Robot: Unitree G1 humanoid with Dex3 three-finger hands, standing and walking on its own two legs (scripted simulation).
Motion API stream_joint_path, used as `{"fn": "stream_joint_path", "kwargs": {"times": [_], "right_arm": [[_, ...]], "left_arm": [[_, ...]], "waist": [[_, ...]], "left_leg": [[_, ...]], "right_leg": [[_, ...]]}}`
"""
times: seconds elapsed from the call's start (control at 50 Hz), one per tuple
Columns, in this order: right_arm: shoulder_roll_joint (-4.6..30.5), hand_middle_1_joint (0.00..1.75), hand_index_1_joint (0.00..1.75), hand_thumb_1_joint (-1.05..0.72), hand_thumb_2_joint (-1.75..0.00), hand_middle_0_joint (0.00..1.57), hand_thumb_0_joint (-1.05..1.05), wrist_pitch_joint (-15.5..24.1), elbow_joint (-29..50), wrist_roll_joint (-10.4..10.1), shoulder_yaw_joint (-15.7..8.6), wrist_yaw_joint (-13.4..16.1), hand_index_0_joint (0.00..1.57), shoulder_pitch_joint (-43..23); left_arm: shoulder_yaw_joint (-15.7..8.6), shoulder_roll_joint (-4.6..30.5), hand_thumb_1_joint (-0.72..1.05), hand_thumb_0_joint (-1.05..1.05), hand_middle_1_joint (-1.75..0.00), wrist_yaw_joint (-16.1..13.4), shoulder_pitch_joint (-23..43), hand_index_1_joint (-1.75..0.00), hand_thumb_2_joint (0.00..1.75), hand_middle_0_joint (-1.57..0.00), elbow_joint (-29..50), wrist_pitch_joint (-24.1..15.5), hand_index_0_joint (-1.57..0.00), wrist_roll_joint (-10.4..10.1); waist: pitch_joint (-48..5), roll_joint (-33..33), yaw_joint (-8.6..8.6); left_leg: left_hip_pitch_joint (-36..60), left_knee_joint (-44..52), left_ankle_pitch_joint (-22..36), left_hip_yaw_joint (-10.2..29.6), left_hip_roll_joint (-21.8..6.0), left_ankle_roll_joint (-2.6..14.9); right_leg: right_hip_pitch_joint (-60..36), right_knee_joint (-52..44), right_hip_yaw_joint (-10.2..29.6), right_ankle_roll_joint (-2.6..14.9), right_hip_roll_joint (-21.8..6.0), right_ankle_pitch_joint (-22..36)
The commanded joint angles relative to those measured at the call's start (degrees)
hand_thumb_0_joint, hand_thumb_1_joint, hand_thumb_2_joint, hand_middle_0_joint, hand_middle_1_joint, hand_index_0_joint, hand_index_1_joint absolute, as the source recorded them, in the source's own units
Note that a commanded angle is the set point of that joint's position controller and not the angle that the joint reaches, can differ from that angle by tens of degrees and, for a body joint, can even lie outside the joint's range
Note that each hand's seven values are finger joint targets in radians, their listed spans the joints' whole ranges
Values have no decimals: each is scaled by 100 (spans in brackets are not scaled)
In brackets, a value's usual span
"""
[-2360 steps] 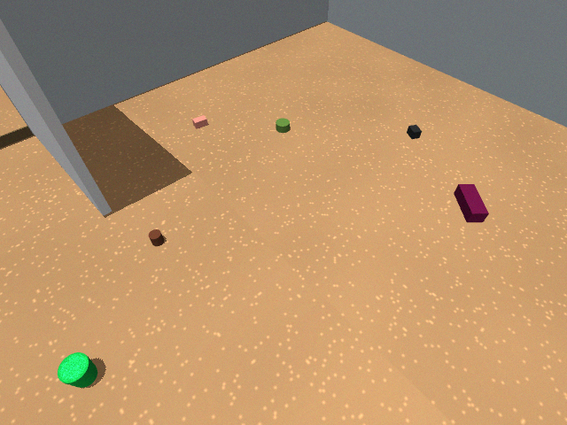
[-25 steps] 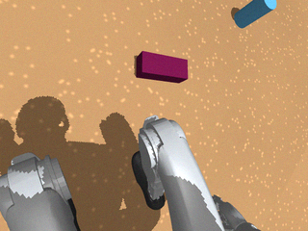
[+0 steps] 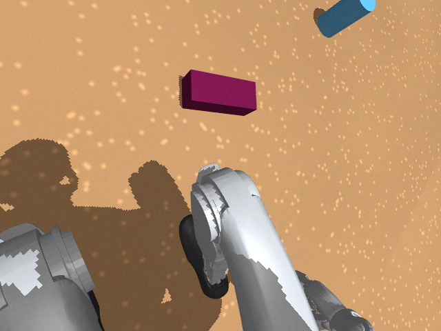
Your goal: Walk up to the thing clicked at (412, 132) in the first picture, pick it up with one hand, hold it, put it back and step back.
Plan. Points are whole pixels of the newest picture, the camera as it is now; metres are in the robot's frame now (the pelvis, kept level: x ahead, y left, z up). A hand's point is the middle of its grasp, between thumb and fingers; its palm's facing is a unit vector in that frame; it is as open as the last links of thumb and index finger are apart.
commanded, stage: rest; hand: left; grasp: from above
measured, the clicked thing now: out of the picture +0.47 +0.32 -0.27
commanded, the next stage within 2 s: open in 0.30 s
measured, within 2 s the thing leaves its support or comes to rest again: rests again in 0.38 s
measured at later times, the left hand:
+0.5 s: hand out of the picture +0.46 +0.32 -0.25, palm faces -0.49 -0.11 -0.87, open 7.5 cm
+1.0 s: hand out of the picture +0.47 +0.32 -0.24, palm faces -0.47 -0.09 -0.88, open 10.5 cm
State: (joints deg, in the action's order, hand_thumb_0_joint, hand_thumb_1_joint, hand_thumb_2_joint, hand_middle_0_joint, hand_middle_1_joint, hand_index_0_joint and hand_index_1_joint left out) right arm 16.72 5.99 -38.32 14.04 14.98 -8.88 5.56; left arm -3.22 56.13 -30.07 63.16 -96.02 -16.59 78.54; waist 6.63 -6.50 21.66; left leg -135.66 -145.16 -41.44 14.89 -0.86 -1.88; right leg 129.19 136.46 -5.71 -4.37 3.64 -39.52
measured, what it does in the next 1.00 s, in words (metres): stands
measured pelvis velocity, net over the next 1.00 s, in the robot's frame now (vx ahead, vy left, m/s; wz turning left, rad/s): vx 0.00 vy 0.01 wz -0.03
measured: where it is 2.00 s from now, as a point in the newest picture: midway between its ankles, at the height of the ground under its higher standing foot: (154, 300)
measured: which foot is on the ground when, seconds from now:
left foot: down 0.00-1.00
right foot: down 0.00-1.00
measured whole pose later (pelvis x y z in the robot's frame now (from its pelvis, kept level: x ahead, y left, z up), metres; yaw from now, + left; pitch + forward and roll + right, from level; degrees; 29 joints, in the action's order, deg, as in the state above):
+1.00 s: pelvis +0.00 +0.01 +0.00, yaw -2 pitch +29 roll -15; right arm 18.0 8.0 -35.7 14.7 18.1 -10.5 5.5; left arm -2.4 59.2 -30.3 63.5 -96.3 -16.1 78.2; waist 7.9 -7.6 22.5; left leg -135.7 -146.5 -41.6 16.1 -1.0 -0.6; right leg 127.9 135.8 -6.9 -4.4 4.1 -39.0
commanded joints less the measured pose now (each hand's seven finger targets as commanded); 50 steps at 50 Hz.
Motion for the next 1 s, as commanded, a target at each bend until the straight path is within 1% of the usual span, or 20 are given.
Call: {"fn": "stream_joint_path", "kwargs": {"times": [0.0, 0.12, 0.2, 0.24, 0.3, 0.34, 0.36, 0.38, 0.42, 0.44, 0.46, 0.5, 0.54, 0.58, 0.62, 0.72, 0.82, 0.86, 0.94, 0.98], "right_arm": [[1838, 30, 30, -91, -90, 20, 0, -10, -29, 25, -484, 62, 20, 1125], [1855, 30, 30, -91, -90, 20, 0, 83, 8, 14, -420, 17, 20, 1075], [1905, 30, 30, -91, -90, 20, 0, 93, 49, -9, -380, 32, 20, 1049], [1985, 30, 30, -91, -90, 20, 0, 123, 163, 19, -382, 5, 20, 982], [1988, 30, 30, -91, -90, 20, 0, 85, 148, -12, -367, 39, 20, 969], [1987, 30, 30, -91, -90, 20, 0, 101, 171, 32, -333, 14, 20, 982], [2046, 30, 30, -91, -90, 20, 0, 89, 141, 33, -329, 26, 20, 1034], [2038, 30, 30, -91, -90, 20, 0, 85, 185, 36, -323, 33, 20, 1026], [2006, 30, 30, -90, -90, 20, 0, 99, 211, 50, -311, 28, 20, 999], [2066, 30, 30, -90, -90, 20, 0, 80, 174, 55, -320, 37, 20, 993], [2022, 30, 30, -90, -90, 20, 0, 94, 283, 40, -297, 28, 20, 881], [2049, 30, 30, -90, -90, 20, 0, 81, 199, 79, -306, 23, 20, 990], [2040, 30, 30, -90, -90, 20, 0, 87, 210, 89, -313, 3, 20, 942], [2038, 30, 30, -90, -90, 20, 0, 77, 173, 86, -292, 11, 20, 992], [2061, 30, 30, -90, -90, 20, 0, 112, 185, 95, -316, -17, 20, 950], [2047, 30, 30, -90, -90, 20, 0, 141, 173, 82, -280, -36, 20, 961], [2052, 30, 30, -90, -90, 20, 0, 161, 222, 58, -308, -54, 20, 898], [2087, 30, 30, -90, -90, 20, 0, 155, 220, 52, -305, -49, 20, 967], [2052, 30, 30, -90, -90, 20, 0, 172, 237, 53, -296, -86, 20, 996], [2059, 30, 30, -90, -90, 20, 0, 172, 225, 49, -294, -78, 20, 969]], "left_arm": [[-89, 1340, 78, 0, -27, -276, 1542, -23, 24, -110, 672, 90, -114, -72], [-5, 1231, 75, 0, -26, -249, 1516, -22, 21, -108, 493, 158, -111, -220], [-131, 1537, 73, 0, -24, -255, 1500, -20, 22, -107, 758, 163, -110, -247], [-104, 1341, 76, 0, -25, -228, 1367, -20, 20, -107, 470, 163, -111, -271], [-181, 1601, 74, 0, -23, -192, 1504, -19, 19, -107, 654, 118, -110, -252], [-117, 1491, 73, 0, -25, -177, 1375, -21, 21, -106, 465, 107, -109, -252], [-285, 1729, 74, 0, -25, -207, 1365, -21, 21, -107, 527, 90, -110, -249], [-250, 1697, 76, 0, -25, -197, 1350, -21, 23, -108, 559, 71, -112, -220], [-150, 1587, 60, 0, -27, -160, 1444, -24, 24, -92, 689, 33, -96, -186], [-308, 1781, 52, 0, -28, -185, 1462, -25, 22, -85, 725, 5, -89, -183], [-39, 1478, 44, 0, -32, -150, 1532, -27, 22, -80, 766, -15, -84, -174], [-228, 1683, 33, 0, -37, -190, 1390, -33, 27, -74, 707, -33, -78, -149], [-112, 1559, 29, 0, -39, -191, 1417, -35, 31, -71, 655, -66, -75, -161], [-194, 1678, 24, 0, -41, -228, 1609, -38, 36, -68, 855, -87, -71, -124], [-13, 1373, 21, 0, -44, -206, 1440, -41, 38, -65, 573, -59, -68, -136], [-91, 1599, 11, 0, -53, -250, 1537, -50, 46, -57, 629, -36, -59, -154], [76, 1427, 4, 0, -62, -224, 1610, -58, 52, -49, 682, -4, -53, -126], [-81, 1654, 0, 0, -64, -254, 1581, -61, 55, -47, 725, 24, -50, -121], [24, 1421, -5, 0, -70, -242, 1470, -66, 59, -41, 550, 98, -45, -97], [-50, 1523, -9, 0, -72, -245, 1418, -69, 62, -39, 563, 119, -42, -149]], "waist": [[-3931, 3050, 190], [-3601, 2837, 288], [-3972, 3090, 141], [-3619, 2864, 328], [-3810, 3053, 258], [-3593, 2890, 333], [-3548, 2836, 304], [-3536, 2892, 303], [-3558, 3030, 314], [-3570, 3079, 312], [-3548, 3135, 330], [-3595, 3201, 345], [-3441, 3034, 378], [-3543, 3100, 377], [-3347, 3124, 440], [-3420, 3045, 348], [-3407, 3115, 343], [-3588, 3164, 296], [-3452, 3133, 388], [-3577, 3181, 307]], "left_leg": [[3128, 1395, 1530, -750, -145, 231], [2840, 1323, 1352, -729, -166, 263], [3162, 1364, 1640, -702, -180, 217], [3012, 1332, 1582, -663, -167, 211], [3085, 1363, 1604, -632, -190, 209], [2918, 1287, 1486, -660, -188, 243], [2816, 1285, 1459, -662, -181, 252], [2829, 1300, 1458, -668, -172, 240], [2980, 1327, 1467, -654, -191, 218], [3043, 1346, 1517, -615, -197, 192], [3091, 1355, 1441, -591, -199, 178], [3203, 1373, 1486, -581, -199, 168], [2934, 1340, 1268, -605, -195, 201], [3019, 1355, 1395, -574, -204, 194], [3088, 1329, 1461, -557, -206, 170], [2956, 1367, 1374, -563, -201, 199], [3017, 1434, 1284, -525, -202, 170], [3087, 1435, 1401, -520, -204, 173], [3094, 1417, 1610, -520, -207, 166], [3140, 1416, 1648, -533, -206, 167]], "right_leg": [[-2098, -1071, -843, 533, 160, 1811], [-2051, -1098, -842, 516, 194, 1687], [-2243, -1063, -838, 540, 196, 1857], [-2045, -1034, -948, 539, 183, 1813], [-2152, -1039, -921, 543, 202, 1820], [-2185, -1089, -906, 506, 196, 1797], [-2219, -1121, -911, 500, 204, 1781], [-2219, -1112, -907, 510, 195, 1767], [-2191, -1082, -901, 527, 205, 1755], [-2119, -1072, -972, 551, 198, 1738], [-1998, -1028, -974, 567, 205, 1665], [-2072, -1001, -1019, 549, 177, 1732], [-2061, -1060, -990, 525, 198, 1597], [-2077, -1086, -1016, 518, 201, 1709], [-1893, -1002, -1042, 530, 191, 1731], [-1994, -1092, -1018, 516, 208, 1697], [-1851, -1031, -1045, 541, 217, 1595], [-1994, -1059, -1031, 526, 213, 1693], [-1966, -1009, -1024, 526, 216, 1860], [-2034, -1045, -1008, 524, 222, 1878]]}}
